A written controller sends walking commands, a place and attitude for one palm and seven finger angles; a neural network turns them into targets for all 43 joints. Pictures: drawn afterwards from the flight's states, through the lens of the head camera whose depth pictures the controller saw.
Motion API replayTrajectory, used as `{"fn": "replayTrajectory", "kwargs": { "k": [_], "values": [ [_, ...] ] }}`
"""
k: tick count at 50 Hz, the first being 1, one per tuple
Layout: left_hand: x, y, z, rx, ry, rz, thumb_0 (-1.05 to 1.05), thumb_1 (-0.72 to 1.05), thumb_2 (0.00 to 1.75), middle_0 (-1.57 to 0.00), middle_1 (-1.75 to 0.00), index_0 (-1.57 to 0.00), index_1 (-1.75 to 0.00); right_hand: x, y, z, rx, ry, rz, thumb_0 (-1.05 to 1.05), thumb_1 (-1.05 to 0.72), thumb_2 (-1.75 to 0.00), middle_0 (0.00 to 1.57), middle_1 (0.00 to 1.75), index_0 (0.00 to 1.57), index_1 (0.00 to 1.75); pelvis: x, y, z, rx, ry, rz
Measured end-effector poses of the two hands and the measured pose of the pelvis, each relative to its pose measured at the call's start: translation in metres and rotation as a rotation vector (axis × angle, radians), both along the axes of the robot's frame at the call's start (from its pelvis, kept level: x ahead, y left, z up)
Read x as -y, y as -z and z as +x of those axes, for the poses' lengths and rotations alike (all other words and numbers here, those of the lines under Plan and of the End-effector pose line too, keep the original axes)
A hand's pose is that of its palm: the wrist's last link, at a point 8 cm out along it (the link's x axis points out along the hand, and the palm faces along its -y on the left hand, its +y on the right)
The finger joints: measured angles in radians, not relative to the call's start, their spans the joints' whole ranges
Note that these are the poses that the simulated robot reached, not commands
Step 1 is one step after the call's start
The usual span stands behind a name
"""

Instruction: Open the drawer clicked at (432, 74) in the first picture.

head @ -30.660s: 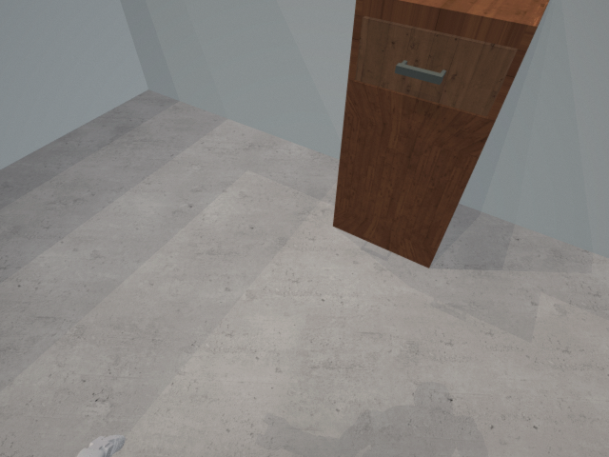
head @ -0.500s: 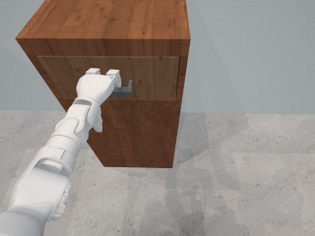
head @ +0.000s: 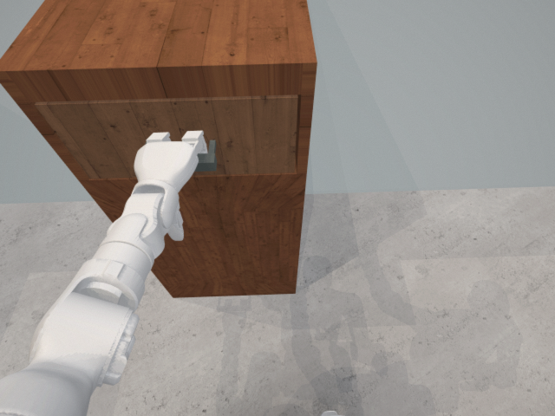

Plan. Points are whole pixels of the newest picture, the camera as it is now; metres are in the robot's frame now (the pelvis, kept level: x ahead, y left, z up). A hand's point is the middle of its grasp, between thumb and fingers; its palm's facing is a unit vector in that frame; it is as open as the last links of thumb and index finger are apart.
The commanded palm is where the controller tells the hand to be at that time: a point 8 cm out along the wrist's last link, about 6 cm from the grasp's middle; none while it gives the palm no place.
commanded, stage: lower the fingers behind the handle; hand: left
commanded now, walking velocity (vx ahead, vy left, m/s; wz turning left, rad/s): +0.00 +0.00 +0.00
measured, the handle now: (179, 154) +0.53 +0.15 +0.04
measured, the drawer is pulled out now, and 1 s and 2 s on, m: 0.00 0.00 0.01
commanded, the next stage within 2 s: close the thumb around the handle in 0.80 s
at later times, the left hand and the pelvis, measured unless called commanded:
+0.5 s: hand (173, 188) +0.48 +0.16 +0.02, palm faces -0.07 +0.00 -1.00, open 13.8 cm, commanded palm +0.46 +0.16 +0.06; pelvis +0.00 +0.00 -0.01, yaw +1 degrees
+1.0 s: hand (175, 184) +0.48 +0.16 +0.02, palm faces -0.02 -0.01 -1.00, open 13.5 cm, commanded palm +0.46 +0.16 +0.06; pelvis -0.01 +0.00 -0.01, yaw +0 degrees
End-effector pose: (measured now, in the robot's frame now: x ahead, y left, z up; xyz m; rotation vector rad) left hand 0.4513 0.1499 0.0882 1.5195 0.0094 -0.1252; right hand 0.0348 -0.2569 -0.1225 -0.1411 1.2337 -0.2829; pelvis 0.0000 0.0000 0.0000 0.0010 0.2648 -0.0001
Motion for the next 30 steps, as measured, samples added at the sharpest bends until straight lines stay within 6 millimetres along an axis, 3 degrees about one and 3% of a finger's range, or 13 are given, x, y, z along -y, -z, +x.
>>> {"fn": "replayTrajectory", "kwargs": {
  "k": [9, 21, 30],
  "values": [
    [-0.015, 0.011, 0.005, 0.124, -0.036, 0.048, 0.00, -0.49, 0.30, -0.32, -1.20, -0.30, -1.19, 0.010, 0.008, -0.004, -0.049, -0.026, -0.019, 0.01, -0.91, -0.90, 0.20, 0.30, 0.20, 0.30, 0.000, 0.009, -0.001, -0.053, -0.014, -0.006],
    [-0.008, 0.007, 0.013, 0.055, -0.091, 0.049, 0.00, -0.49, 0.30, -0.32, -1.21, -0.33, -1.25, 0.006, 0.006, -0.006, -0.046, -0.003, -0.009, 0.01, -0.91, -0.90, 0.20, 0.30, 0.20, 0.30, 0.001, 0.007, 0.001, -0.044, -0.014, -0.006],
    [-0.010, 0.017, 0.008, 0.043, -0.037, 0.031, 0.00, -0.49, 0.30, -0.30, -1.20, -0.31, -1.21, 0.008, 0.007, -0.013, -0.043, -0.002, -0.026, 0.01, -0.91, -0.90, 0.20, 0.30, 0.20, 0.30, 0.000, 0.011, -0.004, -0.053, -0.011, -0.008]
  ]
}}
